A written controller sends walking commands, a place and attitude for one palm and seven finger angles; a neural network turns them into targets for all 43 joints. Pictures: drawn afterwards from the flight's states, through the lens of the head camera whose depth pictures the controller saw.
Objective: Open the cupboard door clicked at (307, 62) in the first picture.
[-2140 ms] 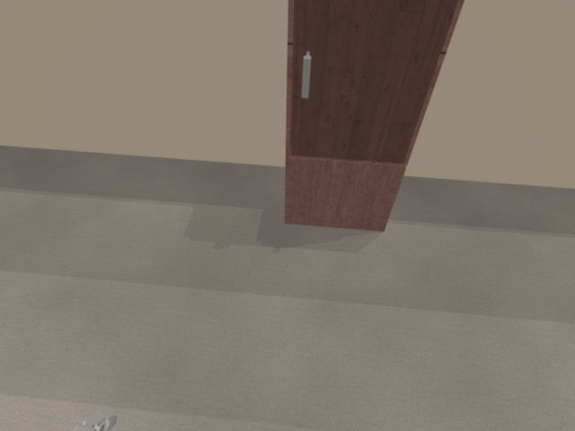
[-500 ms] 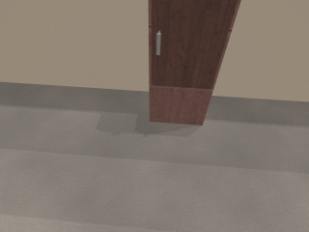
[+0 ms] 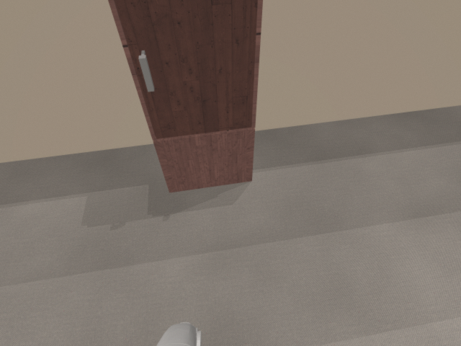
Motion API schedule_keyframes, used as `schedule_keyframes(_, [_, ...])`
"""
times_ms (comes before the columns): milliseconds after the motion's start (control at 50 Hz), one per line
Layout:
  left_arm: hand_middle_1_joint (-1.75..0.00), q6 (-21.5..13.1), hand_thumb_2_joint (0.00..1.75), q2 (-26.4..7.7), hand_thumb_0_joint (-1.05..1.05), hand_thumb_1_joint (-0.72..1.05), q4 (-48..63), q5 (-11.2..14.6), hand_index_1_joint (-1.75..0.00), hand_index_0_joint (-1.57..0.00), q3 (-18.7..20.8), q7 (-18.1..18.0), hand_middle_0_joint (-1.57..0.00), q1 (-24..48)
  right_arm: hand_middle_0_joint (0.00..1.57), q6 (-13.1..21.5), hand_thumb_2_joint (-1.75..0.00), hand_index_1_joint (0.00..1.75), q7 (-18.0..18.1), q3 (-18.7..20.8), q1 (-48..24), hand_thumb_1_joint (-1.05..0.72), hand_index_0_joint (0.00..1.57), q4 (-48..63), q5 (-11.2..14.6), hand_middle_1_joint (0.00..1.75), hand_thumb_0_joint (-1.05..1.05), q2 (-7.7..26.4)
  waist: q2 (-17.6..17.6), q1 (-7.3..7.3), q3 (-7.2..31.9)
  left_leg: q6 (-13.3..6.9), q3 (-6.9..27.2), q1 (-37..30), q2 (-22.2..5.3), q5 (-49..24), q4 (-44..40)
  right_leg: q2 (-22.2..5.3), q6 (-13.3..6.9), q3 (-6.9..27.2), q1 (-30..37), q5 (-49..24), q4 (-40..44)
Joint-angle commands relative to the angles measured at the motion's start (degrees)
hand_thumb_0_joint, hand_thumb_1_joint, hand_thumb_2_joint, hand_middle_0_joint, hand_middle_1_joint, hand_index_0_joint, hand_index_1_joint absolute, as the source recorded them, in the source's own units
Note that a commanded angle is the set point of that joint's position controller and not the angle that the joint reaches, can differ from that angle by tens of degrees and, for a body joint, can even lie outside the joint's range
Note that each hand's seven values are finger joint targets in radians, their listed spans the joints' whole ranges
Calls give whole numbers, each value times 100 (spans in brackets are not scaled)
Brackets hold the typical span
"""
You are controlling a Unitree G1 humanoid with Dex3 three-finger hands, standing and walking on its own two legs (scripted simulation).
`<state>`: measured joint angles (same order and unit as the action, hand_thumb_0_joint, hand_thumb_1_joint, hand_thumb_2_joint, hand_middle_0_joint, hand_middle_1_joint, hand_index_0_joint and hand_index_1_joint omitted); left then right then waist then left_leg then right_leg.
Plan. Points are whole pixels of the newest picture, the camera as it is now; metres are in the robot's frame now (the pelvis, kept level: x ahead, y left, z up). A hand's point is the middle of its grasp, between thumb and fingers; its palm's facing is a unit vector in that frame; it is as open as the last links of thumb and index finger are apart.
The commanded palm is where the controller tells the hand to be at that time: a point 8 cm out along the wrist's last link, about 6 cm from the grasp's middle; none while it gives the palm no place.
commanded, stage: walk to a spot facing it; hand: left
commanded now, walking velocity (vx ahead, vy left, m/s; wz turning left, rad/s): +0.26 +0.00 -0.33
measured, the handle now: (147, 71) +0.92 +0.37 -0.02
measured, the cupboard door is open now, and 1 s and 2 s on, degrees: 0 0 0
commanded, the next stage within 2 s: turn to face it in 0.06 s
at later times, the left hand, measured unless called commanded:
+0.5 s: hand (126, 305) +0.22 +0.26 -0.19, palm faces +0.01 -0.99 -0.17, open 7.3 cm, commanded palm none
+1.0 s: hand (130, 292) +0.25 +0.25 -0.17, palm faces +0.15 -0.96 -0.25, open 7.4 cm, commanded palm none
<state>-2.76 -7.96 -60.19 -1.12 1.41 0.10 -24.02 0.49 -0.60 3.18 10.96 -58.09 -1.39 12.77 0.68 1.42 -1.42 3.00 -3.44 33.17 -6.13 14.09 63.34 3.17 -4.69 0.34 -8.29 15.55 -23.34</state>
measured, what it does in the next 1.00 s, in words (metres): walks ahead: left foot, then right foot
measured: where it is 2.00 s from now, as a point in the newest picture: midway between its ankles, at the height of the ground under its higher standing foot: (218, 316)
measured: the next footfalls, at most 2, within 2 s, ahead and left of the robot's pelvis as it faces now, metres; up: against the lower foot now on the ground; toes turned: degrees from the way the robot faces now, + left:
left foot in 0.28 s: +0.27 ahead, +0.14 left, +0.00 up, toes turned +2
right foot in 1.00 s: +0.22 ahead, -0.06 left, +0.00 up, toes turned +7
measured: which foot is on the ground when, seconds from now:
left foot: up 0.00-0.26, down 0.28-1.00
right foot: down 0.00-0.30, up 0.32-0.98, down 1.00-1.00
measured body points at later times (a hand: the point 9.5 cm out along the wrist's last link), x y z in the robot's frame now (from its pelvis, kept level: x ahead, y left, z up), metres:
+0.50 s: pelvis +0.18 +0.09 -0.01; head +0.20 +0.12 +0.44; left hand +0.22 +0.32 -0.17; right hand +0.22 -0.16 -0.14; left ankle +0.23 +0.13 -0.74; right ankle +0.12 -0.06 -0.67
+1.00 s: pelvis +0.19 +0.06 -0.01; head +0.20 +0.05 +0.44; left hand +0.24 +0.31 -0.15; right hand +0.21 -0.17 -0.17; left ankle +0.23 +0.13 -0.74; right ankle +0.18 -0.06 -0.75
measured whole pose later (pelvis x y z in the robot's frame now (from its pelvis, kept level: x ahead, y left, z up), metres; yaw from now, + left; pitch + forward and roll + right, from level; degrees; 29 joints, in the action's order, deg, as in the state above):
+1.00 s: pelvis +0.19 +0.06 -0.01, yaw +7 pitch +1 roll +1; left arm 2.0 -9.6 -56.7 -0.4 2.3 -2.4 -11.0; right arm -1.4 0.9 3.1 17.6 -59.9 -1.0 9.6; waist 0.7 -2.4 0.1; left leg -4.8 2.0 17.4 7.2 7.9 24.8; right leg -1.2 1.8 -0.1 -12.5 17.9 -29.7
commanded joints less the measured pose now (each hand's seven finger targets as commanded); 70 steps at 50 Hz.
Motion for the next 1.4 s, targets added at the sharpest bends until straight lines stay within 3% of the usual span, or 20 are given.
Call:
schedule_keyframes(0, [-30,-206,90,-1004,0,90,173,-10,-30,-20,283,-99,-20,-448,20,136,-90,30,-30,71,-362,-90,20,516,4,30,0,218,-535,-27,-183,99,111,839,-110,-502,-214,-1420,-543,1318,450,-1987,996])
schedule_keyframes(160, [-30,-137,90,-944,0,90,100,-61,-30,-20,262,-221,-20,-568,20,233,-90,30,-40,-26,-1181,-90,20,870,58,30,0,31,-844,200,-366,-64,-249,231,198,-296,-2043,-1340,-418,1151,844,-4086,447])
schedule_keyframes(220, [-30,-132,90,-974,0,90,80,-2,-30,-20,247,-278,-20,-359,20,273,-90,30,64,-46,-69,-90,20,432,60,30,0,75,-907,-283,145,-295,-519,-1632,666,-977,-3122,-1024,-90,717,638,-5250,-487])
schedule_keyframes(240, [-30,-113,90,-944,0,90,31,28,-30,-20,232,-297,-20,-356,20,283,-90,30,98,-11,730,-90,20,145,40,30,0,258,-679,-568,559,-358,-305,-2634,525,-1672,-3524,-915,75,576,436,-4706,-1404])
schedule_keyframes(260, [-30,-108,90,-771,0,90,51,109,-30,-20,207,-294,-20,-566,20,294,-90,30,152,58,1379,-90,20,0,-9,30,0,669,108,-696,1271,-739,591,-4100,-403,-3816,-3172,-492,319,257,-510,-2761,-2583])
schedule_keyframes(280, [-30,-106,90,-469,0,90,34,177,-30,-20,113,-275,-20,-1003,20,287,-90,30,161,108,1729,-90,20,-90,7,30,0,1037,1317,-553,1836,-1558,2191,-4900,-1901,-6220,-3345,83,473,-95,-1501,1708,-4358])
schedule_keyframes(300, [-30,-53,90,-600,0,90,55,123,-30,-20,141,-310,-20,-905,20,188,-90,30,164,31,1446,-90,20,-40,83,30,0,928,878,-410,1577,-1890,2231,-4192,-2013,-6033,-3758,-143,416,254,-1467,2105,-4956])
schedule_keyframes(360, [-30,85,90,-515,0,90,102,12,-30,-20,141,-248,-20,-8,20,247,-90,30,247,-139,536,-90,20,57,51,30,0,285,642,-123,-18,-1548,1671,-2047,-1228,-3980,-4579,-735,622,175,-1507,1225,-4521])
schedule_keyframes(380, [-30,156,90,-477,0,90,126,11,-30,-20,132,-212,-20,67,20,267,-90,30,241,-174,425,-90,20,50,50,30,0,207,659,-22,-67,-1389,1378,-1762,-977,-3844,-4647,-797,669,124,-1279,1086,-4115])
schedule_keyframes(420, [-30,288,90,-427,0,90,141,26,-30,-20,137,-188,-20,38,20,239,-90,30,233,-128,333,-90,20,74,65,30,0,297,676,56,80,-1285,1107,-1669,-744,-3157,-4745,-753,716,-30,-1131,865,-3708])
schedule_keyframes(620, [-30,477,90,-647,0,90,541,-28,-30,-20,305,-188,-20,1069,20,42,-90,30,211,96,771,-90,20,82,29,30,0,550,498,-193,186,-1190,1879,-2178,-615,-1100,-5014,-739,872,13,-2010,405,-3435])
schedule_keyframes(840, [-30,450,90,-583,0,90,699,25,-30,-20,240,-223,-20,1354,20,-66,-90,30,232,180,990,-90,20,60,-13,30,0,635,437,-345,271,-1430,2506,-2331,-635,-1204,-4820,-506,704,44,-1397,978,-1997])
schedule_keyframes(940, [-30,358,90,-622,0,90,547,64,-30,-20,218,-288,-20,767,20,-89,-90,30,179,190,752,-90,20,88,57,30,0,580,316,-108,466,-1046,2264,-1926,-252,-1240,-4429,-446,612,-49,-141,-93,-71])
schedule_keyframes(960, [-30,317,90,-751,0,90,501,51,-30,-20,225,-313,-20,661,20,-85,-90,30,154,166,702,-90,20,104,93,30,0,448,24,-82,440,-794,2030,-1471,-33,-815,-4206,-719,538,171,386,-455,457])
schedule_keyframes(1000, [-30,275,90,-1315,0,90,591,-21,-30,-20,302,-336,-20,740,20,-92,-90,30,125,114,569,-90,20,310,120,30,0,129,-1519,-113,42,-240,636,-434,993,748,-2816,-2495,-301,1827,316,-719,932])
schedule_keyframes(1020, [-30,278,90,-1351,0,90,714,-16,-30,-20,293,-324,-20,896,20,-142,-90,30,111,193,475,-90,20,355,62,30,0,268,-1189,-97,-4,-236,557,-625,962,1356,-1777,-2787,-656,1720,-233,-1244,931])
schedule_keyframes(1100, [-30,161,90,-854,0,90,613,19,-30,-20,193,-272,-20,896,20,-273,-90,30,70,154,607,-90,20,119,6,30,0,119,-637,-278,-285,-138,476,-355,607,776,-258,-1900,-330,714,-239,-1327,854])
schedule_keyframes(1260, [-30,-2,90,-944,0,90,89,-100,-30,-20,197,-141,-20,-207,20,-86,-90,30,-46,80,-337,-90,20,408,-28,30,0,92,-1038,189,-594,-149,6,-261,202,892,-1695,-2007,-443,994,148,722,1341])
schedule_keyframes(1320, [-30,14,90,-1015,0,90,-67,-94,-30,-20,223,-108,-20,-258,20,17,-90,30,-30,15,-283,-90,20,362,8,30,0,-35,-1079,154,-428,-217,-250,-1056,321,910,-2654,-1899,-408,729,-2,181,1057])
schedule_keyframes(1380, [-30,60,90,-852,0,90,-162,9,-30,-20,198,-67,-20,-95,20,157,-90,30,68,5,593,-90,20,-41,36,30,0,112,-423,-239,-52,-237,-434,-3089,381,70,-4075,-1316,32,70,-927,297,135])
